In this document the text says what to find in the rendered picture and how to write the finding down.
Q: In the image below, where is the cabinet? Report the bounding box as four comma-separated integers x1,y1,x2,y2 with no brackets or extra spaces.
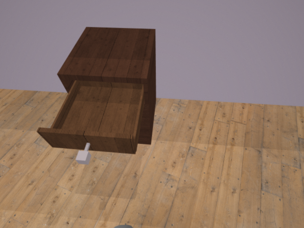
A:
57,27,156,145

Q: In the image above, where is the drawer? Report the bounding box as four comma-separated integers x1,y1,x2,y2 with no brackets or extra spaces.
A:
37,80,144,154

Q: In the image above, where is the handle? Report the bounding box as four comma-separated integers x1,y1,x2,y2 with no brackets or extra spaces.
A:
76,143,91,165

